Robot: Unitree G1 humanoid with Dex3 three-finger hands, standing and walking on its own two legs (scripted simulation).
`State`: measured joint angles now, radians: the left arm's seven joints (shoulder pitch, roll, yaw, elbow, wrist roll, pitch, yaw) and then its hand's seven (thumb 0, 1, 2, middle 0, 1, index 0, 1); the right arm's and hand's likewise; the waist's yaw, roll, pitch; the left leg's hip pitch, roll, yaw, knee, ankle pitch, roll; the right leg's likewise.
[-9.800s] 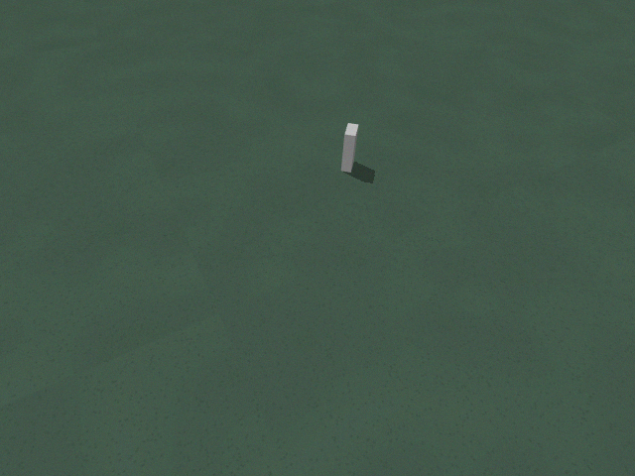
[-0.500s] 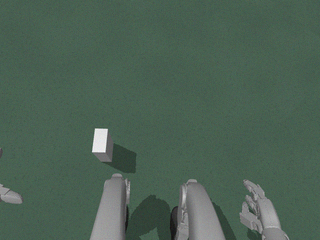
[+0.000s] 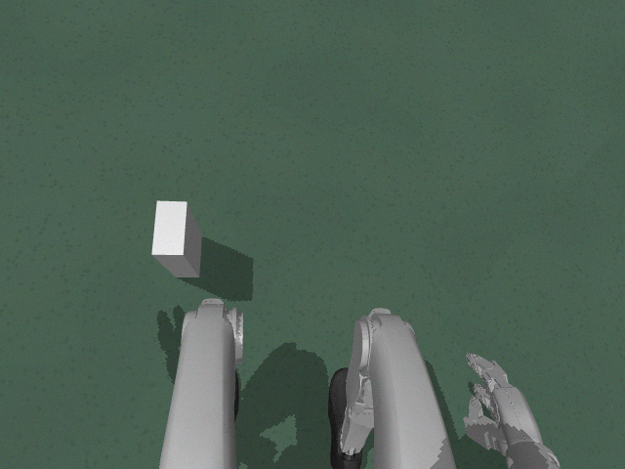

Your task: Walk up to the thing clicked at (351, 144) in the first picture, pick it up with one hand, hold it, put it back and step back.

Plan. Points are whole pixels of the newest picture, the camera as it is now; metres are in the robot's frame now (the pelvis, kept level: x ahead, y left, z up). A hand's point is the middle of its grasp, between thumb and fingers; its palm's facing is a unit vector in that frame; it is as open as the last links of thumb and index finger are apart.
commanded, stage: go down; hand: left
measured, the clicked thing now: (180, 243) +0.44 +0.24 -0.37
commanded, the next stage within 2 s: approach in 1.02 s
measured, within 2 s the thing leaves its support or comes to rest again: neither
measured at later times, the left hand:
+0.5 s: hand out of the picture +0.33 +0.43 -0.06, palm faces +0.26 -0.96 -0.10, open 17.7 cm
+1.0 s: hand out of the picture +0.34 +0.44 -0.07, palm faces +0.26 -0.96 -0.08, open 17.7 cm
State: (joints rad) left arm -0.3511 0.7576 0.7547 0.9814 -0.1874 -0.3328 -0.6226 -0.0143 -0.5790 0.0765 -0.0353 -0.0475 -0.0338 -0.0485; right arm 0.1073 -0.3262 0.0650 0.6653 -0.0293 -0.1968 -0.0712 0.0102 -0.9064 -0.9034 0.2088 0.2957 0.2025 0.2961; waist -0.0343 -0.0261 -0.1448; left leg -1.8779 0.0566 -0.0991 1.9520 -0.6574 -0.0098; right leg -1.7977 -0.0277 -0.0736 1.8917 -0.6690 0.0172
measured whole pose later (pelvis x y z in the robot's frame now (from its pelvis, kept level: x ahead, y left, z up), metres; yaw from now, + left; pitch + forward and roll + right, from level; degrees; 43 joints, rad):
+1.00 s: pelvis -0.01 +0.00 -0.07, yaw -2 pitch +32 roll -8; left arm -0.49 0.90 0.86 1.06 -0.22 -0.34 -0.73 -0.02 -0.59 0.07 -0.03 -0.04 -0.02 -0.05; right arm 0.09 -0.35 0.11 0.68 -0.05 -0.19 -0.07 0.01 -0.92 -0.91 0.21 0.30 0.20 0.30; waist -0.05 -0.04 -0.10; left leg -2.08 0.05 -0.13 2.18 -0.67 -0.01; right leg -1.99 -0.02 -0.08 2.11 -0.68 0.03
